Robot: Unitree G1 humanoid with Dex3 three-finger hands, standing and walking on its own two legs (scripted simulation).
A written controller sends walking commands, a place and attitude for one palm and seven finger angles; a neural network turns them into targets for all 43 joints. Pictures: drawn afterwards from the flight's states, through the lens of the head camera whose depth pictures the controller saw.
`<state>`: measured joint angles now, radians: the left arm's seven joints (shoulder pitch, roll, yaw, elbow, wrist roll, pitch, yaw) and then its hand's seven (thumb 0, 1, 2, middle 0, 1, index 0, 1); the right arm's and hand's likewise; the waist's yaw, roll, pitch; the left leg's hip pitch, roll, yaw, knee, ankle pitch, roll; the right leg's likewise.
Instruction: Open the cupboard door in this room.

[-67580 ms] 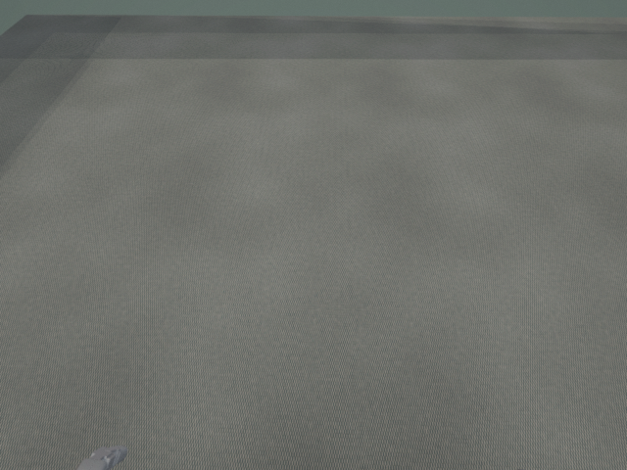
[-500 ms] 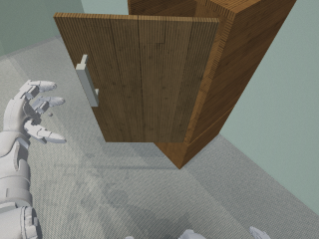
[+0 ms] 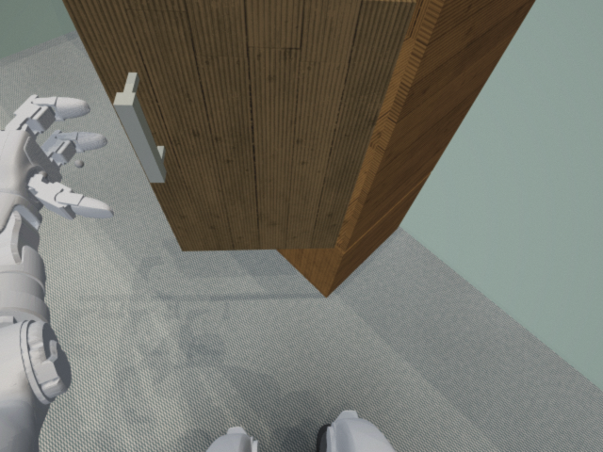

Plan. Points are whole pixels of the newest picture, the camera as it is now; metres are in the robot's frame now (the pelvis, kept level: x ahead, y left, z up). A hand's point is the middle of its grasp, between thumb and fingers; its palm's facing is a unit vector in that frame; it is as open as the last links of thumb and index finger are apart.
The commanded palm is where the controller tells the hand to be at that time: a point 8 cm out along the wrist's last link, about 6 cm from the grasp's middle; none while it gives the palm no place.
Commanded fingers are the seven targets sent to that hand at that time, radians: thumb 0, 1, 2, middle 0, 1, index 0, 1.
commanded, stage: move the hooked fingers beside the handle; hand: left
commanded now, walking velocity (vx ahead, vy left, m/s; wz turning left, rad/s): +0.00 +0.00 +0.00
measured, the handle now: (146, 131) +0.52 +0.20 +0.08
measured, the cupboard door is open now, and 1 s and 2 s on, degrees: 49 49 49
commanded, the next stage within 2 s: slide the fingers in behind the handle in 0.96 s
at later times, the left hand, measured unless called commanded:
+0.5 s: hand (82, 153) +0.48 +0.27 +0.08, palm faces +0.03 -1.00 +0.00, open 14.0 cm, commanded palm +0.45 +0.32 +0.08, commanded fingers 0.00 -0.50 0.30 -0.30 -1.20 -0.30 -1.20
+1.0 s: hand (86, 156) +0.47 +0.27 +0.08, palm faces +0.01 -1.00 +0.00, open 14.0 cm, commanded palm +0.45 +0.32 +0.08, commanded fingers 0.00 -0.50 0.30 -0.30 -1.20 -0.30 -1.20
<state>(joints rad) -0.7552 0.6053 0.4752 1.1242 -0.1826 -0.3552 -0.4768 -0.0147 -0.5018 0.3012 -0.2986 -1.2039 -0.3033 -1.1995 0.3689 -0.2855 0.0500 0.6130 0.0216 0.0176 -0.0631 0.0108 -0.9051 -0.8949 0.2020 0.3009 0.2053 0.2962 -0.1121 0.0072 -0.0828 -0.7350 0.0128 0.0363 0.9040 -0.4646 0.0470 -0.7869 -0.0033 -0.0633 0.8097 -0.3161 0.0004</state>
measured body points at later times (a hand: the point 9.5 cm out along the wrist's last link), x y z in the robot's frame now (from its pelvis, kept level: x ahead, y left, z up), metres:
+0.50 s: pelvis +0.01 +0.00 +0.00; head +0.14 +0.02 +0.43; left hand +0.47 +0.33 +0.08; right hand +0.02 -0.28 -0.10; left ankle -0.02 +0.08 -0.69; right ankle +0.04 -0.13 -0.69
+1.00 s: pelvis +0.01 +0.00 +0.00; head +0.12 +0.03 +0.43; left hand +0.47 +0.32 +0.08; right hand +0.05 -0.27 -0.11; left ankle -0.02 +0.08 -0.69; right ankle +0.04 -0.13 -0.69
